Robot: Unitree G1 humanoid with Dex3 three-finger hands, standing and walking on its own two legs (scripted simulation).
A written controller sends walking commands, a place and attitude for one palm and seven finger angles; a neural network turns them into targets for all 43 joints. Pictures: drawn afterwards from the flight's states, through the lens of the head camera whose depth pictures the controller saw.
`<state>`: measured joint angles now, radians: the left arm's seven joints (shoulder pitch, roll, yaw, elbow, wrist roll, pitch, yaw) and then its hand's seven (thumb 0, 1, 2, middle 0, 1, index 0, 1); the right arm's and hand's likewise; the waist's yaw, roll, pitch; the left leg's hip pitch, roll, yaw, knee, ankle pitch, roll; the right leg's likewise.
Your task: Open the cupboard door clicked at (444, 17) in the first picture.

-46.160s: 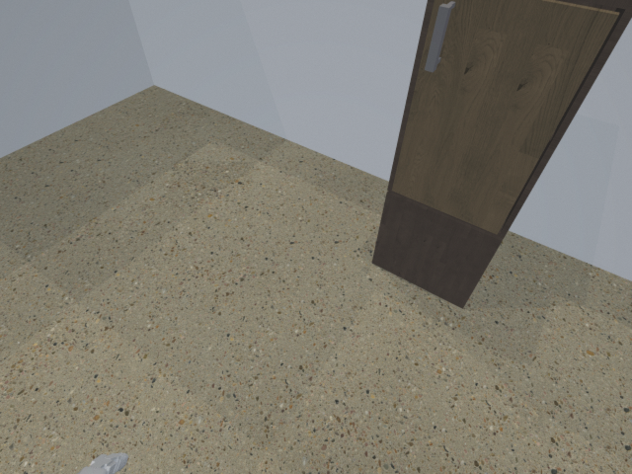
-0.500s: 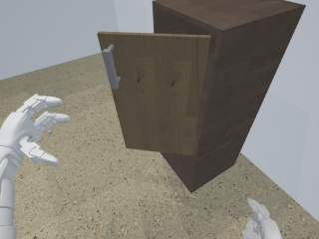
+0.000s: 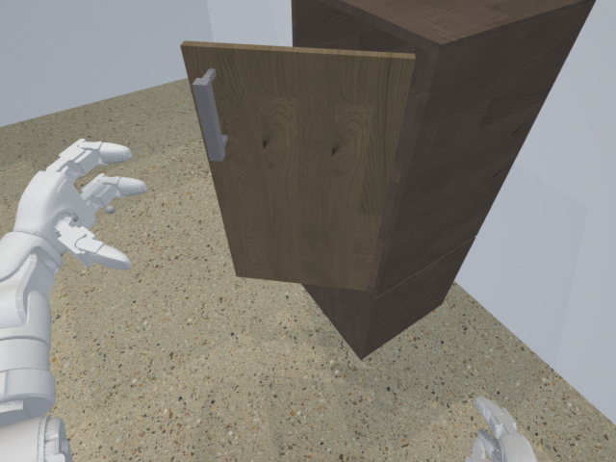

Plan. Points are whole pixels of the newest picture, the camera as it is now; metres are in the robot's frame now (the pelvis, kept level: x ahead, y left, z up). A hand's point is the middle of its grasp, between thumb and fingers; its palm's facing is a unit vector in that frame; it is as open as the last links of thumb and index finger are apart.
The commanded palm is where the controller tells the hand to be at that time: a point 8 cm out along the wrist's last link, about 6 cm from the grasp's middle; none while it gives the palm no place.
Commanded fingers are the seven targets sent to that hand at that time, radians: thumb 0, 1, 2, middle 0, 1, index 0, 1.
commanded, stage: move the hooked fingers beside the handle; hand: left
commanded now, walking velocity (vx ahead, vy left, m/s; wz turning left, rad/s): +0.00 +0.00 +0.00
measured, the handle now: (214, 116) +0.59 +0.19 +0.16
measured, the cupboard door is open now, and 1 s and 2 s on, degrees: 49 49 49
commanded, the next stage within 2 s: none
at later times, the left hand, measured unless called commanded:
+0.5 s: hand (139, 169) +0.43 +0.26 +0.17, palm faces -0.05 -1.00 +0.00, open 14.0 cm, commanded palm +0.42 +0.31 +0.16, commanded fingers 0.00 -0.50 0.30 -0.30 -1.20 -0.30 -1.20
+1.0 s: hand (159, 135) +0.52 +0.26 +0.16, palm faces -0.03 -1.00 +0.00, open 14.0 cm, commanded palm +0.50 +0.31 +0.16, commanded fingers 0.00 -0.50 0.30 -0.30 -1.20 -0.30 -1.20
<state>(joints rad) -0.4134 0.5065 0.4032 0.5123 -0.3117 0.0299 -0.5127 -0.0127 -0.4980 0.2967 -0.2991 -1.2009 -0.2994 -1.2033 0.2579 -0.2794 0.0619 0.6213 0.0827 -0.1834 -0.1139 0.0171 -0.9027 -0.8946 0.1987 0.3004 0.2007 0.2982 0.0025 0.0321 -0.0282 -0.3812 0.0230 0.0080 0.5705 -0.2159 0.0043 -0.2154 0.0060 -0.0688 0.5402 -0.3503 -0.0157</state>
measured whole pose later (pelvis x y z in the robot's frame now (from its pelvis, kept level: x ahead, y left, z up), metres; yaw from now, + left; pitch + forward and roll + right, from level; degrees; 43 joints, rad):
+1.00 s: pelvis +0.02 +0.00 -0.01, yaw -3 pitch +14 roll -2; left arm -1.00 0.81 0.48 1.27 -0.12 -0.16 -0.51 -0.01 -0.50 0.30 -0.30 -1.20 -0.30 -1.20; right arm 0.43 -0.32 0.02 0.68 0.05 0.00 -0.08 0.01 -0.90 -0.89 0.20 0.30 0.20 0.30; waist -0.16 0.01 -0.06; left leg -0.65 0.06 0.03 0.69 -0.28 0.01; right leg -0.48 0.03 -0.04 0.63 -0.38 -0.01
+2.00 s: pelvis +0.01 +0.01 -0.02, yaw -3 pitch +16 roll -3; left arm -1.12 0.80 0.47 1.32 -0.08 -0.18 -0.45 -0.01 -0.50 0.30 -0.30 -1.20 -0.30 -1.20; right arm 0.41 -0.31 0.04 0.64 0.03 0.04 -0.07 0.01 -0.90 -0.89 0.20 0.30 0.20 0.30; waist -0.20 0.02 -0.07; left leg -0.75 0.06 0.01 0.77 -0.30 0.02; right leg -0.56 0.04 -0.05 0.68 -0.40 0.00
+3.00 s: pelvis +0.02 +0.01 -0.02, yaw -3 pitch +15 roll -3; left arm -1.02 0.70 0.43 1.23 -0.10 -0.15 -0.40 -0.01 -0.50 0.30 -0.30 -1.20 -0.30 -1.20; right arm 0.42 -0.29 0.03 0.63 0.03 0.06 -0.04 0.01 -0.90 -0.89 0.20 0.30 0.20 0.30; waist -0.17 0.04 -0.10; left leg -0.70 0.06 0.02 0.76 -0.32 0.01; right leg -0.52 0.04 -0.04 0.68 -0.41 -0.01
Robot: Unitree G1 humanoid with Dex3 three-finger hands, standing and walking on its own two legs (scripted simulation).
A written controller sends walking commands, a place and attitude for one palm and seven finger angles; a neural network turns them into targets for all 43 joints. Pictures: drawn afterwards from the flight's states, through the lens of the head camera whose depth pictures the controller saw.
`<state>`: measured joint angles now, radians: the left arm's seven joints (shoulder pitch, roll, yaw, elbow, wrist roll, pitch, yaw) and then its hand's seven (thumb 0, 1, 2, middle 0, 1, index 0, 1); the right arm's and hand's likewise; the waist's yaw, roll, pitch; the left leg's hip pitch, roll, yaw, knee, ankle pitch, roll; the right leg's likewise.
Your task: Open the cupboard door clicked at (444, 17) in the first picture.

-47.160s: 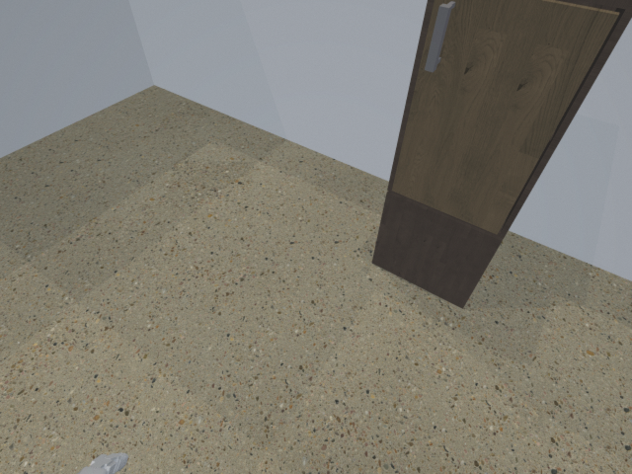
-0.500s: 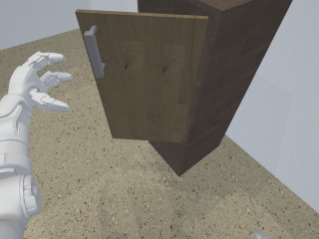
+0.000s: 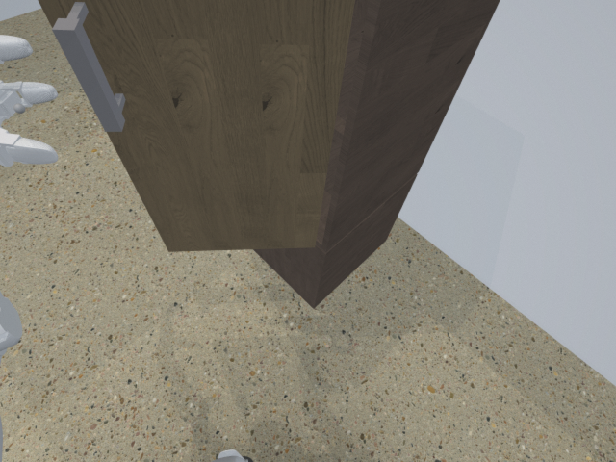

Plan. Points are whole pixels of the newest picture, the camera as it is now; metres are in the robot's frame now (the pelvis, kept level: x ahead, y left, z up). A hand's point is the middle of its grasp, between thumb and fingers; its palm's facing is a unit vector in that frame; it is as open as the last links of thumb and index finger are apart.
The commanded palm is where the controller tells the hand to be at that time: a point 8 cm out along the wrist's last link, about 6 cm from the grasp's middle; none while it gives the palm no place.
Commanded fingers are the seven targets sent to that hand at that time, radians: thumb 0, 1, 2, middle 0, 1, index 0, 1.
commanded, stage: move the hooked fingers beside the handle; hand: left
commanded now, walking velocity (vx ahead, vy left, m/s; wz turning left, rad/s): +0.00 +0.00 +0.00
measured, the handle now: (97, 71) +0.56 +0.22 +0.17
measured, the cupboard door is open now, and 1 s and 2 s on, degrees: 49 49 49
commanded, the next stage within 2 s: slide the fingers in behind the handle in 1.48 s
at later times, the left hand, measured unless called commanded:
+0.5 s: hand (27, 93) +0.52 +0.28 +0.17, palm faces +0.01 -1.00 +0.03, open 14.0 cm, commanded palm +0.50 +0.33 +0.17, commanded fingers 0.00 -0.50 0.30 -0.30 -1.20 -0.30 -1.20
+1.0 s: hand (39, 94) +0.51 +0.27 +0.17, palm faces +0.00 -1.00 +0.03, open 14.0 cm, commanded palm +0.50 +0.32 +0.16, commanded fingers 0.00 -0.50 0.30 -0.30 -1.20 -0.30 -1.20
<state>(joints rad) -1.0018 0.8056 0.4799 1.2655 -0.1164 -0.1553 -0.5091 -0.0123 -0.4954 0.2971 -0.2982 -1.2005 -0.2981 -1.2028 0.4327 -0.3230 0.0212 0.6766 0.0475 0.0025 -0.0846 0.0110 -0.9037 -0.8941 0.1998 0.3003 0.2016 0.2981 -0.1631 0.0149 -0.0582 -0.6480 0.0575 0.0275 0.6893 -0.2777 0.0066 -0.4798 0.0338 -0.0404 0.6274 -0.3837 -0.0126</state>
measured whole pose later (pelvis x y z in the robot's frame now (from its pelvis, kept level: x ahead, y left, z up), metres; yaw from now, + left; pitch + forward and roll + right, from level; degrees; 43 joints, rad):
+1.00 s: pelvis -0.01 +0.01 -0.01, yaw +0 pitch +16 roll -3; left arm -1.12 0.80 0.47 1.32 -0.08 -0.18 -0.45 -0.01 -0.50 0.30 -0.30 -1.20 -0.30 -1.20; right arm 0.41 -0.31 0.04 0.64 0.03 0.04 -0.07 0.01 -0.90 -0.89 0.20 0.30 0.20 0.30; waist -0.20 0.02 -0.07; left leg -0.75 0.06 0.01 0.77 -0.30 0.02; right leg -0.56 0.04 -0.05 0.68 -0.40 0.00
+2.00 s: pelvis +0.00 +0.01 -0.01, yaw +0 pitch +15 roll -3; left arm -1.02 0.70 0.43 1.23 -0.10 -0.15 -0.40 -0.01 -0.50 0.30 -0.30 -1.20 -0.30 -1.20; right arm 0.42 -0.29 0.03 0.63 0.03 0.06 -0.04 0.01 -0.90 -0.89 0.20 0.30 0.20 0.30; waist -0.17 0.04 -0.10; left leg -0.70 0.06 0.02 0.76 -0.32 0.01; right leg -0.52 0.04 -0.04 0.68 -0.41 -0.01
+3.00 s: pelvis +0.00 +0.00 -0.01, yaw +0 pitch +13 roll -2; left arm -1.02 0.55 0.38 1.19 -0.11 -0.17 -0.27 -0.01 -0.50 0.30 -0.29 -1.20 -0.30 -1.20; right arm 0.40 -0.28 0.02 0.65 0.02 0.02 -0.03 0.01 -0.90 -0.89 0.20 0.30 0.20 0.30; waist -0.15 0.04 -0.09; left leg -0.66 0.05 0.02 0.74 -0.31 0.00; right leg -0.50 0.03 -0.04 0.69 -0.42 -0.02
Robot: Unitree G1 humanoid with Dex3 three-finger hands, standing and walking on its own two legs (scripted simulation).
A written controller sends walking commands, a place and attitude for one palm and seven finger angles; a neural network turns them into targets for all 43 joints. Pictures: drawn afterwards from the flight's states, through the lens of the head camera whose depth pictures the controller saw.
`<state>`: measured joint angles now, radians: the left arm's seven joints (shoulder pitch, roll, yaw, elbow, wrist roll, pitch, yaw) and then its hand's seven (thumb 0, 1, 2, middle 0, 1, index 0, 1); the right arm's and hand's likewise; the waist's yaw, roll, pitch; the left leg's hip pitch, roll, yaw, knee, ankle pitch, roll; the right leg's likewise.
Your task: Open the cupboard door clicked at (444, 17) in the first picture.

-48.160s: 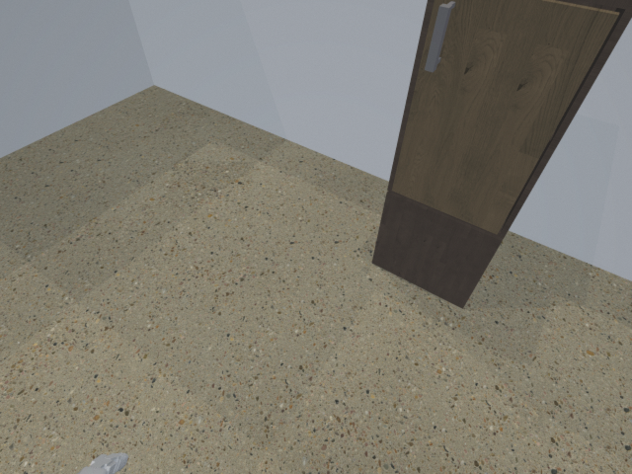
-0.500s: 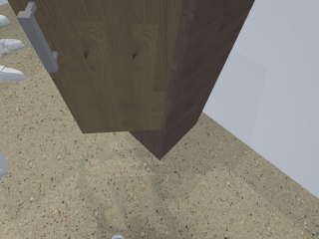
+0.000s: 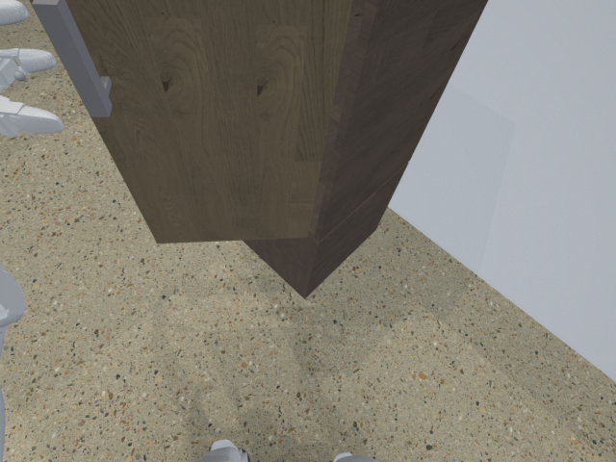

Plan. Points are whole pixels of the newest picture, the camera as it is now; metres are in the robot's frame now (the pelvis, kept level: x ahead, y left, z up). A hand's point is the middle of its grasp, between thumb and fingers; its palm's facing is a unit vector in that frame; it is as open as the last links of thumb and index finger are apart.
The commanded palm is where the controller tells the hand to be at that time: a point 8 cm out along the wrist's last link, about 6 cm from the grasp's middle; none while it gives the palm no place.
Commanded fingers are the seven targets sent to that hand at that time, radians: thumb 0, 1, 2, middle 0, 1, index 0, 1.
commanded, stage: move the hooked fingers beside the handle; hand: left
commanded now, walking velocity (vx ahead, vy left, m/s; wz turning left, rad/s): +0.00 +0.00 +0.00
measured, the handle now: (82, 51) +0.56 +0.21 +0.18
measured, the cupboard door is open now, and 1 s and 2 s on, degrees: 49 49 49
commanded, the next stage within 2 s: slide the fingers in behind the handle in 0.48 s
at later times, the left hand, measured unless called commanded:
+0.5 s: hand (10, 80) +0.52 +0.27 +0.17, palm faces -0.02 -1.00 +0.01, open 14.0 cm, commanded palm +0.51 +0.32 +0.17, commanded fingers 0.00 -0.50 0.30 -0.30 -1.20 -0.30 -1.20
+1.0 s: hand (43, 83) +0.51 +0.24 +0.18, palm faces +0.00 -1.00 +0.00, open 14.0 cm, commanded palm +0.49 +0.29 +0.17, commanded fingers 0.00 -0.50 0.30 -0.30 -1.20 -0.30 -1.20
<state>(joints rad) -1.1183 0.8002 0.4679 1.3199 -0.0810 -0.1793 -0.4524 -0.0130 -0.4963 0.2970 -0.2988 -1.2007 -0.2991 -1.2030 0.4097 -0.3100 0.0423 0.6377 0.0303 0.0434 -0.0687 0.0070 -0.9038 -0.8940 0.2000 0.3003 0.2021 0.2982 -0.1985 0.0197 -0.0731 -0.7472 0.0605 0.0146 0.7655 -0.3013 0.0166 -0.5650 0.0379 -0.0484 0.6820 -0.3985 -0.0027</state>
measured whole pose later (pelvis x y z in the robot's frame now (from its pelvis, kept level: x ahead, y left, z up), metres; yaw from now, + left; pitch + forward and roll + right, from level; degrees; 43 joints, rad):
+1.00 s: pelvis +0.01 +0.00 +0.00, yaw +0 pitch +15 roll -3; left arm -1.02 0.70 0.43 1.23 -0.10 -0.15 -0.40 -0.01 -0.50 0.30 -0.30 -1.20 -0.30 -1.20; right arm 0.42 -0.29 0.03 0.63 0.03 0.06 -0.04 0.01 -0.90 -0.89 0.20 0.30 0.20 0.30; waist -0.17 0.04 -0.10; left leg -0.70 0.06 0.02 0.76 -0.32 0.01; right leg -0.52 0.04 -0.04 0.68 -0.41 -0.01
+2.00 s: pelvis +0.00 -0.01 +0.00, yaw +0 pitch +13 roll -2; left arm -1.02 0.55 0.38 1.19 -0.11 -0.17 -0.27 -0.01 -0.50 0.30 -0.29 -1.20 -0.30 -1.20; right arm 0.40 -0.28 0.02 0.65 0.02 0.02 -0.03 0.01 -0.90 -0.89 0.20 0.30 0.20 0.30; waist -0.15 0.04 -0.09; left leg -0.66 0.05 0.02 0.74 -0.31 0.00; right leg -0.50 0.03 -0.04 0.69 -0.42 -0.02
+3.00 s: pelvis +0.00 -0.01 +0.00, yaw +0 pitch +14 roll -2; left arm -1.05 0.59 0.39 1.23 -0.09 -0.17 -0.29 0.00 0.74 0.83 -0.38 -1.34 -0.39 -1.35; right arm 0.43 -0.29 0.02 0.66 0.02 0.01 -0.03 0.01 -0.90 -0.89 0.20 0.30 0.20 0.30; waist -0.18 0.04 -0.09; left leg -0.69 0.06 0.02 0.75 -0.31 0.01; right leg -0.52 0.04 -0.04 0.69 -0.41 -0.01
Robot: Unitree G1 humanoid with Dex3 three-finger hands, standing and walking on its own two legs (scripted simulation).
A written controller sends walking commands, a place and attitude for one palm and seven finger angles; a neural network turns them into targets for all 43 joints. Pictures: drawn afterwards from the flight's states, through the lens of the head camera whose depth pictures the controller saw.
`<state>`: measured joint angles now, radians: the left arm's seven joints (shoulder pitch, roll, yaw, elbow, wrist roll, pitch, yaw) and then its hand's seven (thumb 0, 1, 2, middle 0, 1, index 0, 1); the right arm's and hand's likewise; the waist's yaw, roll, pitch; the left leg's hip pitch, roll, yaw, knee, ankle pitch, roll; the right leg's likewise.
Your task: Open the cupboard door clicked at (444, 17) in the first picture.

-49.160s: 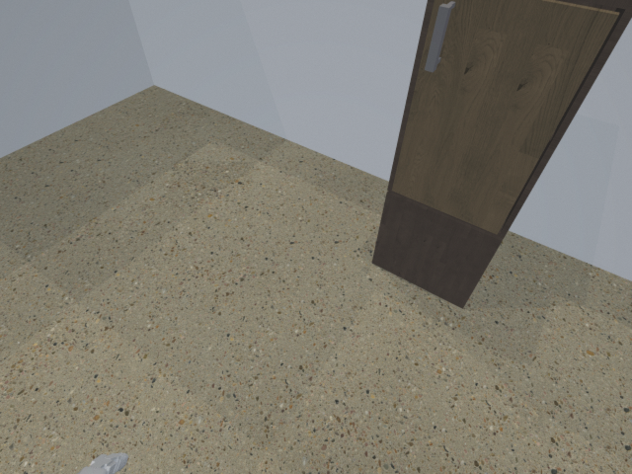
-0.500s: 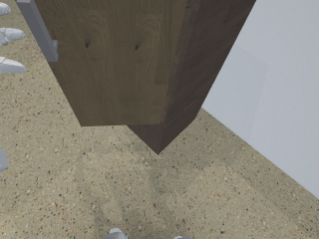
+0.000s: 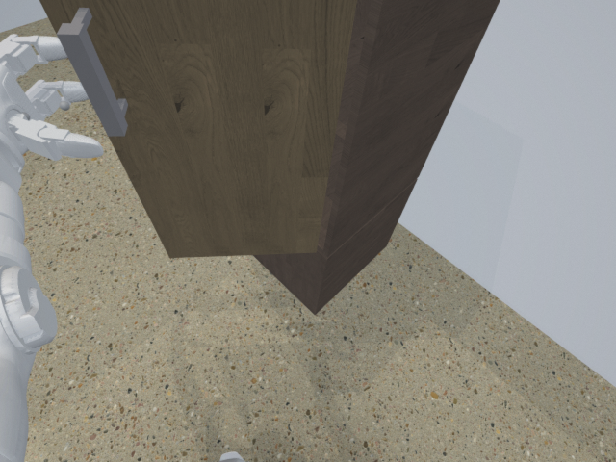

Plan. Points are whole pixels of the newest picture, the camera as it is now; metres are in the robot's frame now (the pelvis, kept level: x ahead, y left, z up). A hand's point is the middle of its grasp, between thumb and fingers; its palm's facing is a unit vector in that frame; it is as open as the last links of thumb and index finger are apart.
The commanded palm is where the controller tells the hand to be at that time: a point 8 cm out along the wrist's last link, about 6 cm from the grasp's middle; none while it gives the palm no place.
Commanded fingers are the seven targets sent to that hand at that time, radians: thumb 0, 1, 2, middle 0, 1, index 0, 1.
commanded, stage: slide the fingers in behind the handle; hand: left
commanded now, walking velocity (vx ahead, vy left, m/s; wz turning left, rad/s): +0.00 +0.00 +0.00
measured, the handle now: (101, 76) +0.56 +0.21 +0.18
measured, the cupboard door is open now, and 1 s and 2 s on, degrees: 49 49 49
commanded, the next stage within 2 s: close the thumb around the handle in 1.18 s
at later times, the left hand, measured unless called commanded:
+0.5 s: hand (93, 100) +0.51 +0.21 +0.18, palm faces +0.00 -1.00 +0.00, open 13.9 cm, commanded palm +0.49 +0.26 +0.17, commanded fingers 0.00 -0.50 0.30 -0.30 -1.20 -0.30 -1.20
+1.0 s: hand (112, 103) +0.50 +0.19 +0.18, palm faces +0.01 -1.00 +0.01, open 14.0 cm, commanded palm +0.48 +0.24 +0.17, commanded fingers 0.00 -0.50 0.30 -0.30 -1.20 -0.30 -1.20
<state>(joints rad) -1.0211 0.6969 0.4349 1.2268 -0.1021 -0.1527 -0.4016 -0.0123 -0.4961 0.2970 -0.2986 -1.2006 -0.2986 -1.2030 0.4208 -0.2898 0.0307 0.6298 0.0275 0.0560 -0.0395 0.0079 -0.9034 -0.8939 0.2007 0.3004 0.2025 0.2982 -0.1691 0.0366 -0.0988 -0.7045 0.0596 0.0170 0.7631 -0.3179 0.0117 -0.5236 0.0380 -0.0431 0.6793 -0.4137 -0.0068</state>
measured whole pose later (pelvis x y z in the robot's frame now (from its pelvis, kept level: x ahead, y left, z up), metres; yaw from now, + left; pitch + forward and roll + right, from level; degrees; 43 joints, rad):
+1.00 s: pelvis +0.00 -0.01 +0.00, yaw +0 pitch +13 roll -2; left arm -1.02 0.55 0.38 1.19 -0.11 -0.17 -0.27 -0.01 -0.50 0.30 -0.29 -1.20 -0.30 -1.20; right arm 0.40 -0.28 0.02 0.65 0.02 0.02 -0.03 0.01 -0.90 -0.89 0.20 0.30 0.20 0.30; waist -0.15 0.04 -0.09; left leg -0.66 0.05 0.02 0.74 -0.31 0.00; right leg -0.50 0.03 -0.04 0.69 -0.42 -0.02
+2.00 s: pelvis -0.01 +0.00 +0.00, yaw +0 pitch +14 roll -2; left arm -1.05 0.59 0.39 1.23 -0.09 -0.17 -0.29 0.00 0.74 0.83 -0.38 -1.34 -0.39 -1.35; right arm 0.43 -0.29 0.02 0.66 0.02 0.01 -0.03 0.01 -0.90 -0.89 0.20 0.30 0.20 0.30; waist -0.18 0.04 -0.09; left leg -0.69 0.06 0.02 0.75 -0.31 0.01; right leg -0.52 0.04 -0.04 0.69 -0.41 -0.01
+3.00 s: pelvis -0.01 -0.03 +0.01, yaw +3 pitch +5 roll +0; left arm -0.62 0.11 0.23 0.50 -0.09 0.16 0.35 0.00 0.73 0.84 -0.33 -1.34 -0.39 -1.34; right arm 0.18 -0.21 0.03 0.65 0.01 0.03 -0.03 0.01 -0.91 -0.89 0.20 0.30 0.20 0.30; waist -0.02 0.04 -0.09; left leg -0.45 0.03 -0.01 0.62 -0.26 -0.03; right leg -0.29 0.02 -0.07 0.61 -0.40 -0.04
